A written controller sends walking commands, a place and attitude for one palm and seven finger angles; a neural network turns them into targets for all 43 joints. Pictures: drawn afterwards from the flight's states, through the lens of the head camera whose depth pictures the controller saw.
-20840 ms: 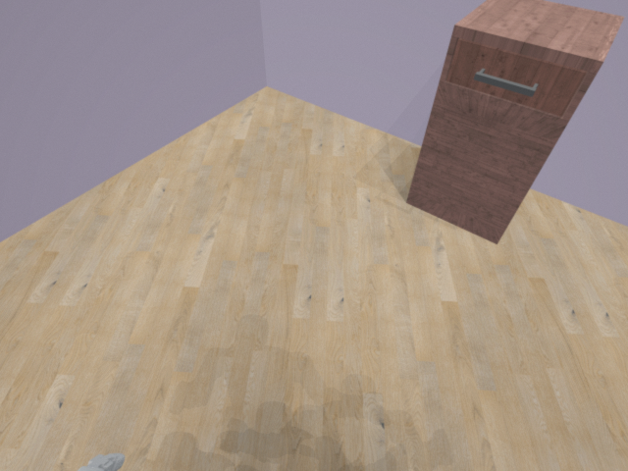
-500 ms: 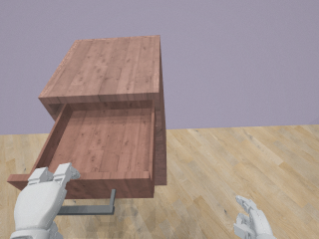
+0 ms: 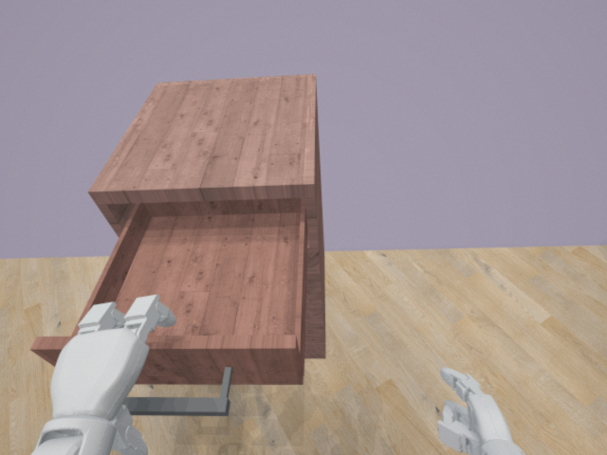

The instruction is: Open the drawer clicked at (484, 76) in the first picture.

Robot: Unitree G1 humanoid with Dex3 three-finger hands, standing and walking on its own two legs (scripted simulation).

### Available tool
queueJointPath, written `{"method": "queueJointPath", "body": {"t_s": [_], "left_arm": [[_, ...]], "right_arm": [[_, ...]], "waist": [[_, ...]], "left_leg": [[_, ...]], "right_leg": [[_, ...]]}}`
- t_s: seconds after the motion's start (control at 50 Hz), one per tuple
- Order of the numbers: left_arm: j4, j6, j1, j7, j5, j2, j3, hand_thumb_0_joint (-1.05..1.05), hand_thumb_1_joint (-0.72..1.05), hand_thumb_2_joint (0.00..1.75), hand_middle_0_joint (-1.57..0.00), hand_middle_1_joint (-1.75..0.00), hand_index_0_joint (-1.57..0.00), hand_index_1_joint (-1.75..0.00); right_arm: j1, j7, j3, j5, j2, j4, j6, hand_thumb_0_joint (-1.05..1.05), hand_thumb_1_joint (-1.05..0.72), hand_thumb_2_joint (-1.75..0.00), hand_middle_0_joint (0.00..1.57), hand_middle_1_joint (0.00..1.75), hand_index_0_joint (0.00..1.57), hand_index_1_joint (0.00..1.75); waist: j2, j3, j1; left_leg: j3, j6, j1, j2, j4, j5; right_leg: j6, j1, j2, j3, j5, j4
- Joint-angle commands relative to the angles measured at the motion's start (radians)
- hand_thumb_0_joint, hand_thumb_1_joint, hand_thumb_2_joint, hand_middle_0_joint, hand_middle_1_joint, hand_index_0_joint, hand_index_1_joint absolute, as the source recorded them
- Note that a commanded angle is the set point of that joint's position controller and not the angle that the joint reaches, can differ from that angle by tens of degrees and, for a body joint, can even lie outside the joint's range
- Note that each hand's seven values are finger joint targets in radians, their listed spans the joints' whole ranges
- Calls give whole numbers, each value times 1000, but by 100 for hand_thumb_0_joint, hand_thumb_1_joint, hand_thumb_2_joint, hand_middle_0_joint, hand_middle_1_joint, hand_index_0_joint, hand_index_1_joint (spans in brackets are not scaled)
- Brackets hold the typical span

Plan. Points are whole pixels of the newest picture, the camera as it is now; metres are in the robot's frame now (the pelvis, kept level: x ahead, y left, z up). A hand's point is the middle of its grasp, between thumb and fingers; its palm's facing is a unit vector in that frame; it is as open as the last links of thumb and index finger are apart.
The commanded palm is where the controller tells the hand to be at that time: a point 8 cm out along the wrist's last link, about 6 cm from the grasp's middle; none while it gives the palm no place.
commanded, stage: draw the hand back to the body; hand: left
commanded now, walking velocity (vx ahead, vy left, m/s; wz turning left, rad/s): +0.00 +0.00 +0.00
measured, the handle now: (169, 390) +0.20 +0.26 -0.08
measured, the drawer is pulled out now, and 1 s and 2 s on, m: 0.30 0.30 0.30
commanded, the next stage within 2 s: step back with the hand held close in 1.64 s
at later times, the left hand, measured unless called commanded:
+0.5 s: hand (105, 381) +0.16 +0.25 +0.09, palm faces +0.04 -0.11 -0.99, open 13.9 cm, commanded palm +0.14 +0.25 +0.14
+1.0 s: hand (101, 342) +0.18 +0.23 +0.15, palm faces +0.40 -0.84 -0.37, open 12.5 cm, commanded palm +0.12 +0.27 +0.17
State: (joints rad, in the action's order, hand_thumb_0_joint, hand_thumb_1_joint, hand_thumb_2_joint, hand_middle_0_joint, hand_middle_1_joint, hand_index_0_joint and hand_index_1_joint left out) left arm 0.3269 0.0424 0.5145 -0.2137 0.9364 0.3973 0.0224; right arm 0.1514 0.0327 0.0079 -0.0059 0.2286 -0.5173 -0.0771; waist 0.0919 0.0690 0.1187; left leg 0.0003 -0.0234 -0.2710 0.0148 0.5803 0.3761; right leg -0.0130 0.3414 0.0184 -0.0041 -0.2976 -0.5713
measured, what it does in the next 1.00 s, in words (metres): stands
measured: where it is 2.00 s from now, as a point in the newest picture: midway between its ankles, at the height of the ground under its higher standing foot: outside the picture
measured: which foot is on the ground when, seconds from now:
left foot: down 0.00-1.00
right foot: down 0.00-1.00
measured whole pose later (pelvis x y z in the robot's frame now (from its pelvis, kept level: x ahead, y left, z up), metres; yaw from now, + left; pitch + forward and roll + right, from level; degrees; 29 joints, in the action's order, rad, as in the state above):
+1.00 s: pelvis +0.00 -0.01 +0.01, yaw +3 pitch -3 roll -1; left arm 0.45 -0.10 0.53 -0.12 -0.04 0.30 -0.22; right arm 0.21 -0.06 0.05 0.00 0.18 -0.61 0.13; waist 0.05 -0.01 0.05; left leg -0.05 -0.01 -0.06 0.02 0.42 0.30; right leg -0.02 0.11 0.01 -0.05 -0.24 -0.40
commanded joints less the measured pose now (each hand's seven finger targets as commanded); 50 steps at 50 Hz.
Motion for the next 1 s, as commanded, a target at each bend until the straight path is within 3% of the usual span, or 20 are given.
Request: {"method": "queueJointPath", "body": {"t_s": [0.0, 0.04, 0.06, 0.16, 0.18, 0.24, 0.26, 0.44, 0.46, 0.48, 0.56, 0.62, 0.64, 0.66, 0.68, 0.7, 0.74, 0.78, 0.84, 0.98], "left_arm": [[210, -13, -26, -40, 26, 154, -110, 0, -50, 30, -30, -120, -30, -120], [243, -16, -43, -51, 24, 160, -117, 0, -50, 30, -30, -120, -30, -120], [252, -18, -47, -56, 39, 171, -125, 0, -50, 30, -30, -120, -30, -120], [250, -9, 42, -62, 18, 188, -165, 0, -50, 30, -30, -120, -30, -120], [249, -5, 42, -58, -2, 172, -152, 0, -50, 30, -30, -120, -30, -120], [258, 4, 35, -42, -17, 182, -164, 0, -50, 30, -30, -120, -30, -120], [261, 0, 22, -33, -13, 202, -174, 0, -50, 30, -30, -120, -30, -120], [300, -30, 38, -3, -49, 249, -230, 0, -50, 30, -30, -120, -30, -120], [301, -37, 32, -1, -42, 268, -248, 0, -50, 30, -30, -120, -30, -120], [291, -37, 39, -2, -53, 262, -248, 0, -50, 30, -30, -120, -30, -120], [294, -42, 13, 9, -56, 271, -260, 0, -50, 30, -30, -120, -30, -120], [300, -38, 28, 19, -76, 265, -250, 0, -50, 30, -30, -120, -30, -120], [296, -91, -52, 50, -812, -56, -222, 0, -47, 32, -30, -118, -30, -118], [142, -110, 60, 51, -837, 16, -262, 0, -43, 33, -29, -115, -29, -115], [262, -132, 59, 60, -916, 21, -276, 0, -40, 34, -29, -113, -29, -113], [337, -162, -31, 55, -921, 90, -321, 0, -36, 36, -29, -111, -29, -111], [375, -178, -49, 48, -944, 107, -342, 0, -29, 39, -29, -107, -29, -107], [332, -182, -10, 54, -958, 57, -318, 0, -22, 42, -28, -102, -28, -102], [344, -194, -50, 65, -965, 73, -343, 0, -12, 47, -27, -95, -27, -95], [343, -214, -11, 86, -984, 49, -357, 0, 13, 57, -25, -80, -25, -80]], "right_arm": [[-125, 2, -39, -4, 92, 170, 54, 0, -90, -90, 20, 30, 20, 30], [-148, 3, -42, 0, 93, 172, 54, 0, -90, -90, 20, 30, 20, 30], [-128, 4, -38, -7, 91, 173, 55, 0, -90, -90, 20, 30, 20, 30], [-134, 6, -38, 1, 91, 171, 53, 0, -90, -90, 20, 30, 20, 30], [-155, 2, -41, 8, 91, 167, 50, 0, -90, -90, 20, 30, 20, 30], [-169, -3, -40, 9, 97, 170, 49, 0, -90, -90, 20, 30, 20, 30], [-146, -4, -37, 4, 100, 165, 47, 0, -90, -90, 20, 30, 20, 30], [-155, -22, -39, 6, 111, 177, 45, 0, -90, -90, 20, 30, 20, 30], [-135, -23, -35, 1, 111, 178, 44, 0, -90, -90, 20, 30, 20, 30], [-145, -26, -41, 5, 108, 171, 40, 0, -90, -90, 20, 30, 20, 30], [-136, -27, -37, 5, 112, 172, 42, 0, -90, -90, 20, 30, 20, 30], [-146, -32, -41, 9, 113, 179, 41, 0, -90, -90, 20, 30, 20, 30], [-76, -59, -26, 44, 44, 199, 121, 0, -90, -90, 20, 30, 20, 30], [-72, -78, -13, 36, 59, 155, 163, 0, -90, -90, 20, 30, 20, 30], [-84, -101, -16, 34, 56, 161, 170, 0, -90, -90, 20, 30, 20, 30], [-82, -115, -12, 24, 73, 154, 194, 0, -90, -90, 20, 30, 20, 30], [-86, -128, -7, 14, 68, 120, 232, 0, -90, -90, 20, 30, 20, 30], [-84, -122, -2, 10, 53, 98, 255, 0, -90, -90, 20, 30, 20, 30], [-97, -115, -2, 10, 58, 82, 271, 0, -90, -90, 20, 30, 20, 30], [-107, -100, -14, 12, 61, 73, 279, 0, -90, -90, 20, 30, 20, 30]], "waist": [[-60, 133, 4], [-29, 108, -1], [-26, 156, 8], [-57, 150, 12], [-63, 91, -1], [-69, 91, -2], [-70, 125, -1], [-44, 67, 2], [-38, 103, 9], [-42, 60, 2], [-16, 90, 6], [-35, 53, 1], [-47, -3, -106], [-114, -5, -78], [-129, 0, -73], [-115, 67, -67], [4, 42, -65], [-14, -20, -66], [13, -67, -62], [-27, -22, -63]], "left_leg": [[-10, -2, 34, -20, -65, -412], [-16, 4, 33, -23, -72, -397], [-13, -1, 47, -20, -65, -411], [-10, -2, 53, -18, -57, -440], [-9, -1, 39, -19, -69, -408], [-10, -5, 48, -16, -73, -393], [-3, -11, 59, -12, -68, -398], [-11, -8, 71, -16, -86, -376], [-6, -13, 81, -11, -84, -378], [-7, -9, 72, -15, -91, -376], [-10, -10, 86, -13, -97, -379], [-14, -7, 79, -18, -111, -374], [-37, -23, 185, -45, -126, -342], [-42, -22, 185, -50, -143, -354], [-47, -11, 173, -56, -169, -404], [-37, -9, 193, -42, -172, -424], [-33, 3, 181, -37, -182, -441], [-36, 12, 151, -37, -202, -451], [-37, 19, 132, -32, -220, -408], [-32, 17, 137, -34, -231, -398]], "right_leg": [[-37, -98, -2, -6, 268, 61], [-44, -97, -1, 22, 259, 66], [-42, -106, -4, 0, 260, 59], [-38, -131, -8, 14, 330, 67], [-37, -121, -9, 27, 323, 78], [-35, -133, -13, 43, 332, 94], [-28, -141, -18, 22, 336, 93], [-30, -137, -19, 38, 297, 132], [-26, -149, -24, 12, 289, 129], [-29, -140, -20, 26, 290, 134], [-27, -141, -21, 3, 259, 138], [-23, -145, -23, 4, 258, 147], [-22, -184, -16, -43, 223, 140], [-16, -184, -11, -59, 194, 137], [-10, -230, -26, -66, 227, 150], [-6, -261, -35, -63, 268, 157], [-10, -274, -43, -51, 284, 168], [-14, -271, -45, -66, 297, 177], [-21, -265, -39, -59, 268, 209], [-16, -292, -39, -59, 273, 218]]}}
